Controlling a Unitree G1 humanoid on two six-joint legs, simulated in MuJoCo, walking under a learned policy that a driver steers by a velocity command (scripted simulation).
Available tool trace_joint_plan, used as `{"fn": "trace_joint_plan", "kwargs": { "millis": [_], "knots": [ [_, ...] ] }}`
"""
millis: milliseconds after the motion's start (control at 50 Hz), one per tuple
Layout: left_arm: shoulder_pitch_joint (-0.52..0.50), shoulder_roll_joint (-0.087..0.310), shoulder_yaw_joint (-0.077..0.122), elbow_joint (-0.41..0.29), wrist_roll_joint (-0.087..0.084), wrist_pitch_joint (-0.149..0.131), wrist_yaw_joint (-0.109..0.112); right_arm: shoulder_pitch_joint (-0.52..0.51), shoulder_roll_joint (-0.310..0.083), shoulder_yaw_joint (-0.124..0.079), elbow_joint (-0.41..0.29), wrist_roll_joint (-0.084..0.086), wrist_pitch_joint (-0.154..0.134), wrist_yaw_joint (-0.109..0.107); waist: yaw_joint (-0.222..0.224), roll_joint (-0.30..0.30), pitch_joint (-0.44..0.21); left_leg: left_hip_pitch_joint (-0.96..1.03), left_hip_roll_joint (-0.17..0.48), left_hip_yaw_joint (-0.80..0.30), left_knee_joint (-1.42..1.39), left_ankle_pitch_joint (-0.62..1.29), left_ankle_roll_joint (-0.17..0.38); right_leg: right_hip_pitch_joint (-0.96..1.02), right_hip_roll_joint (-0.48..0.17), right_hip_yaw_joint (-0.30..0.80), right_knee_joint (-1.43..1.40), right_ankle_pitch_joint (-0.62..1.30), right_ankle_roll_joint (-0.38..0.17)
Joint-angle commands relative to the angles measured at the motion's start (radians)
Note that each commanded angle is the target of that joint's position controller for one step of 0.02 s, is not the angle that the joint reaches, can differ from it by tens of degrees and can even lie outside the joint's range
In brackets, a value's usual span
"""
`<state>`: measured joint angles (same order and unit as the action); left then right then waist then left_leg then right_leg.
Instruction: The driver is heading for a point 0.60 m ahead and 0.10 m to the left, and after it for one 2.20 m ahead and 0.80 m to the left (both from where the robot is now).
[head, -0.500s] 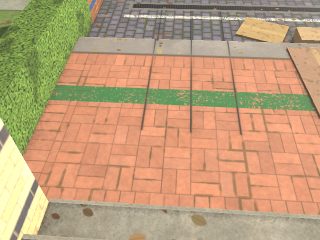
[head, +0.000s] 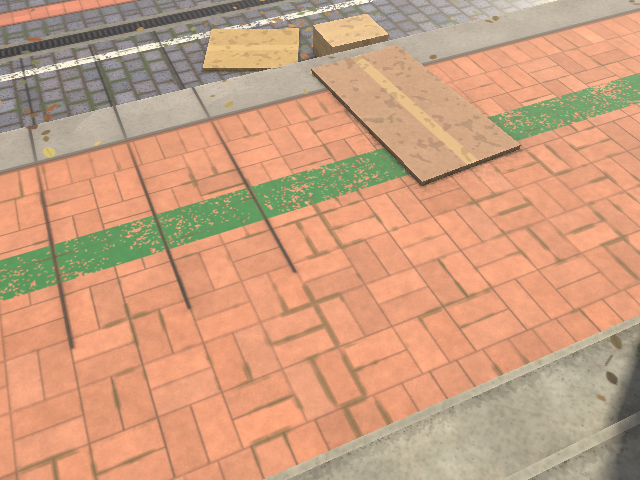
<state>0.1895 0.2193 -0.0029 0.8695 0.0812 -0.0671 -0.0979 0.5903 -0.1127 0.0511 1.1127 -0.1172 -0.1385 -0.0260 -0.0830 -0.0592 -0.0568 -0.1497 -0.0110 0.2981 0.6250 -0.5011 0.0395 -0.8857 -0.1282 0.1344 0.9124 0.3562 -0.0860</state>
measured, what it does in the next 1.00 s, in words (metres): goes down, turning left: right foot 0.16 m lower, then left foot 0.16 m lower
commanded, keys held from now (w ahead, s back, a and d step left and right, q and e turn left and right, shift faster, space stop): w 0.22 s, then w+q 0.50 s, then q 0.28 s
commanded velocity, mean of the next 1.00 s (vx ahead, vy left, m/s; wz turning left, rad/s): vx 0.44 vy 0.00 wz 0.23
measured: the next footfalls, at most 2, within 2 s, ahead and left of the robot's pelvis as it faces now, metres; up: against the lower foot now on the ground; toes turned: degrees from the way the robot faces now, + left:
right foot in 0.28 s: +0.33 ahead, -0.18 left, -0.16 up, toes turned -10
left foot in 0.82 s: +0.58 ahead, +0.11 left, -0.32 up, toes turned +18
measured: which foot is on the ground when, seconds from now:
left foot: down 0.00-0.28, up 0.30-0.80, down 0.82-1.00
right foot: up 0.00-0.26, down 0.28-0.84, up 0.86-1.00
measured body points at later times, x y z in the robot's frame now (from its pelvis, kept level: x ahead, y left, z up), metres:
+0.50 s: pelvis +0.30 -0.09 -0.14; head +0.32 -0.09 +0.31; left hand +0.26 +0.16 -0.29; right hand +0.31 -0.33 -0.29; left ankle +0.33 +0.07 -0.78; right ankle +0.29 -0.17 -0.87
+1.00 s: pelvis +0.56 +0.01 -0.30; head +0.57 +0.02 +0.15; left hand +0.59 +0.29 -0.42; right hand +0.65 -0.24 -0.44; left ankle +0.54 +0.10 -1.03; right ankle +0.56 -0.15 -0.87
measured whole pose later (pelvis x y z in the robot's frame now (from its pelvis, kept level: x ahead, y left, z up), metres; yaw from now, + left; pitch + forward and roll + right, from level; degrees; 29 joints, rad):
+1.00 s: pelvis +0.56 +0.01 -0.30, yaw +18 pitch +0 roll +0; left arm 0.19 0.22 0.05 0.86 0.05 -0.10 0.00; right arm 0.35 -0.24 -0.07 1.00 -0.07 -0.12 0.03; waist -0.01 0.00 0.01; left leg -0.29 -0.04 0.02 0.58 -0.29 0.08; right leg -0.63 -0.11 0.00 1.54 -0.59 0.03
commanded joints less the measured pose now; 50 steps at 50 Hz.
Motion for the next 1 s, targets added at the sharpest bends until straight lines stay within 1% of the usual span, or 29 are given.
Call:
{"fn": "trace_joint_plan", "kwargs": {
  "millis": [20, 60, 180, 220, 260, 280, 300, 320, 340, 360, 400, 420, 460, 520, 540, 600, 660, 760, 780, 820, 840, 860, 880, 900, 920, 940, 960, 980, 1000],
  "knots": [
    [-0.056, -0.012, -0.021, -0.033, 0.0, 0.006, -0.011, 0.104, -0.019, 0.024, 0.005, -0.004, -0.006, 0.001, 0.019, 0.073, 0.167, -0.104, 0.246, -0.192, -0.158, 0.415, 0.163, 0.046, -0.013, -0.098, -0.171, 0.263, -0.005],
    [-0.107, 0.009, -0.016, -0.07, 0.004, 0.027, -0.018, 0.05, -0.066, 0.015, -0.013, -0.01, -0.004, 0.023, 0.026, 0.089, 0.217, -0.314, 0.237, -0.17, -0.189, 0.246, 0.158, 0.3, 0.021, -0.152, -0.135, 0.181, -0.005],
    [-0.315, -0.027, -0.041, -0.075, 0.024, 0.043, 0.0, 0.234, -0.115, -0.032, 0.089, 0.028, 0.052, -0.021, -0.119, 0.07, 0.301, 0.279, 0.332, -0.314, -0.023, 0.336, 0.148, 0.078, -0.02, -0.11, -0.664, -0.034, 0.024],
    [-0.3, -0.017, -0.034, -0.046, 0.03, 0.038, 0.014, 0.226, -0.12, -0.045, 0.097, 0.015, 0.073, -0.009, -0.105, 0.07, 0.261, 0.22, 0.329, -0.304, 0.035, 0.396, 0.131, 0.254, 0.002, -0.14, -0.662, -0.067, 0.011],
    [-0.019, 0.092, 0.019, 0.07, -0.006, 0.013, 0.028, 0.132, -0.175, -0.065, 0.061, -0.006, 0.095, 0.041, 0.031, -0.007, 0.088, 0.071, 0.232, -0.205, 0.313, 0.439, 0.073, 0.733, 0.044, -0.216, -0.71, 0.106, -0.023],
    [0.23, 0.174, 0.059, 0.204, -0.077, 0.003, 0.07, 0.091, -0.146, -0.075, 0.048, 0.134, 0.117, 0.002, 0.107, 0.062, 0.1, -0.211, 0.114, -0.152, 0.671, 0.196, 0.085, 1.06, -0.004, -0.227, -0.512, 0.245, 0.0],
    [0.405, 0.238, 0.078, 0.255, -0.079, 0.001, 0.079, 0.216, -0.077, -0.081, 0.058, 0.174, 0.105, -0.012, 0.108, -0.144, -0.147, -0.53, 0.027, -0.147, 1.098, -0.457, 0.034, 1.489, -0.174, -0.139, -0.172, 0.885, -0.034],
    [0.622, 0.223, 0.065, 0.245, 0.004, -0.003, 0.02, 0.373, 0.028, -0.002, 0.074, -0.01, 0.07, 0.124, 0.214, -0.192, -0.714, -0.474, 0.108, -0.358, 1.244, -0.327, 0.014, 1.878, -0.326, 0.079, -0.148, 0.68, -0.312],
    [0.553, 0.197, 0.091, 0.291, 0.006, 0.008, 0.022, 0.074, -0.089, -0.05, -0.026, 0.041, 0.049, 0.138, 0.262, -0.074, -0.366, -0.764, 0.102, -0.306, 1.313, -0.342, -0.006, 1.645, -0.309, 0.134, -0.293, 0.252, -0.284],
    [0.431, 0.196, 0.094, 0.254, 0.008, 0.018, 0.036, -0.092, -0.133, -0.054, -0.087, 0.082, 0.028, 0.125, 0.253, 0.033, -0.155, -0.826, 0.155, -0.32, 1.211, -0.301, -0.007, 1.359, -0.306, 0.055, -0.381, 0.013, -0.244],
    [0.271, 0.059, 0.049, 0.208, 0.033, 0.007, 0.042, -0.101, -0.154, -0.073, -0.101, 0.065, 0.013, 0.09, 0.108, 0.135, 0.036, -0.624, 0.214, -0.387, 0.861, 0.007, 0.019, 0.846, -0.24, -0.03, -0.449, 0.001, -0.195],
    [0.221, -0.001, 0.029, 0.19, 0.035, -0.015, 0.056, -0.107, -0.084, -0.06, -0.103, 0.065, 0.02, 0.079, 0.051, 0.06, 0.102, -0.528, 0.218, -0.426, 0.74, 0.165, 0.041, 0.673, -0.227, -0.048, -0.509, 0.041, -0.142],
    [0.253, -0.008, 0.024, 0.175, -0.008, -0.047, 0.062, -0.069, -0.061, -0.072, -0.067, 0.04, 0.042, 0.085, 0.046, 0.024, 0.128, -0.466, 0.186, -0.405, 0.576, 0.3, 0.052, 0.564, -0.233, -0.08, -0.644, -0.108, -0.219],
    [0.179, -0.028, 0.014, 0.128, 0.027, -0.058, 0.06, -0.013, -0.028, -0.062, -0.071, 0.017, 0.049, 0.108, -0.009, 0.049, 0.133, -0.442, 0.195, -0.428, 0.517, 0.471, 0.078, 0.481, -0.224, -0.151, -0.585, -0.187, -0.222],
    [0.189, -0.107, -0.015, 0.143, 0.035, -0.072, 0.087, -0.128, -0.008, -0.045, -0.119, 0.002, 0.049, 0.107, 0.035, 0.073, 0.136, -0.569, 0.257, -0.511, 0.307, 0.667, 0.079, 0.598, -0.214, -0.17, -0.571, -0.284, -0.172],
    [0.312, -0.05, -0.029, 0.193, 0.052, -0.076, 0.097, -0.233, -0.08, -0.053, -0.146, 0.039, 0.06, 0.11, 0.075, 0.056, 0.133, -0.389, 0.194, -0.411, 0.125, 1.016, 0.042, 0.503, -0.108, -0.3, -0.432, -0.489, -0.104],
    [0.308, -0.024, -0.034, 0.184, 0.068, -0.074, 0.072, -0.365, -0.141, -0.069, -0.243, 0.024, 0.086, 0.108, 0.072, 0.038, 0.217, -0.28, 0.159, -0.359, 0.118, 0.889, 0.066, 0.407, -0.154, -0.274, -0.405, -0.644, -0.075],
    [0.458, 0.048, 0.008, 0.243, 0.013, -0.017, 0.141, -0.611, -0.127, -0.061, -0.278, 0.007, 0.071, 0.093, 0.225, 0.062, 0.28, -0.446, 0.157, -0.296, -0.218, 0.699, 0.043, 0.782, -0.228, -0.207, -0.24, -0.632, -0.024],
    [0.458, 0.048, 0.014, 0.239, 0.014, -0.002, 0.149, -0.596, -0.126, -0.066, -0.243, 0.019, 0.062, 0.09, 0.23, 0.078, 0.253, -0.38, 0.142, -0.266, -0.268, 0.719, 0.033, 0.789, -0.209, -0.225, -0.174, -0.605, -0.01],
    [0.339, 0.118, 0.041, 0.182, 0.024, 0.002, 0.119, -0.208, -0.216, -0.126, -0.111, 0.037, 0.027, 0.072, 0.034, 0.155, 0.094, 0.168, 0.005, -0.088, -0.285, 0.897, 0.024, 0.577, -0.071, -0.404, 0.212, -0.507, 0.056],
    [0.316, 0.091, 0.032, 0.171, 0.023, 0.014, 0.085, -0.059, -0.368, -0.179, -0.078, 0.034, 0.021, 0.06, -0.038, 0.226, -0.026, 0.496, 0.117, -0.238, -0.273, 1.271, 0.114, 0.388, -0.029, -0.361, 0.441, -0.704, 0.125],
    [0.459, -0.068, 0.004, 0.139, 0.004, 0.022, 0.035, 0.173, -0.459, -0.203, -0.025, 0.039, 0.03, 0.055, -0.039, 0.393, -0.42, 1.019, 0.352, -0.493, 0.093, 1.805, 0.392, 0.18, 0.077, -0.32, 0.994, -1.287, 0.197],
    [0.262, 0.015, 0.024, 0.066, -0.04, 0.004, 0.001, 0.309, -0.428, -0.206, 0.033, 0.01, 0.03, 0.05, -0.155, 0.232, -0.369, 1.043, 0.368, -0.609, 0.062, 1.893, 0.407, -0.076, 0.092, -0.234, 1.147, -1.299, 0.198],
    [-0.017, 0.044, 0.036, -0.076, -0.078, -0.036, 0.018, 0.216, -0.397, -0.206, -0.022, 0.036, 0.009, 0.032, -0.188, 0.194, -0.171, 0.861, 0.389, -0.638, -0.001, 1.584, 0.396, -0.295, 0.057, -0.189, 1.091, -1.303, 0.182],
    [-0.113, 0.11, 0.062, -0.134, -0.088, -0.057, 0.054, 0.049, -0.324, -0.181, -0.089, 0.058, 0.004, 0.028, -0.115, 0.141, -0.13, 0.624, 0.398, -0.638, -0.032, 1.392, 0.396, -0.246, 0.006, -0.149, 1.034, -1.294, 0.177],
    [-0.062, 0.084, 0.058, -0.136, -0.059, -0.065, 0.079, -0.142, -0.217, -0.141, -0.131, 0.062, 0.01, 0.044, 0.006, 0.084, -0.023, 0.337, 0.389, -0.615, -0.054, 1.15, 0.362, -0.16, -0.042, -0.072, 0.767, -1.151, 0.138],
    [-0.001, 0.081, 0.063, -0.103, -0.038, -0.062, 0.107, -0.185, -0.186, -0.127, -0.139, 0.038, 0.021, 0.062, 0.071, 0.047, 0.1, -0.033, 0.387, -0.571, -0.109, 1.132, 0.356, 0.066, -0.053, -0.075, 0.676, -1.114, 0.111],
    [0.12, -0.03, 0.04, -0.066, -0.017, -0.056, 0.122, -0.241, -0.148, -0.103, -0.17, 0.038, 0.007, 0.059, 0.142, 0.065, 0.141, -0.251, 0.312, -0.525, -0.158, 1.013, 0.314, 0.191, -0.047, -0.04, 0.463, -0.821, 0.075],
    [0.187, -0.036, 0.038, -0.021, -0.012, -0.05, 0.115, -0.294, -0.17, -0.104, -0.214, 0.062, -0.004, 0.059, 0.153, 0.065, 0.168, -0.431, 0.264, -0.475, -0.225, 0.961, 0.321, 0.323, -0.011, -0.084, 0.275, -0.536, 0.078]
  ]
}}
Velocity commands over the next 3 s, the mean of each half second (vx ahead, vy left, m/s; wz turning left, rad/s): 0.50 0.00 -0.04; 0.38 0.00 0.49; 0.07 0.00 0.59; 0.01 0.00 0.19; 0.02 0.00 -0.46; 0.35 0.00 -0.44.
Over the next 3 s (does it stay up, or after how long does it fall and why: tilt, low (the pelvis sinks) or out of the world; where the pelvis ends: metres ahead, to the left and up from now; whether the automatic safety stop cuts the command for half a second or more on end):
stays up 1.02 0.23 -0.45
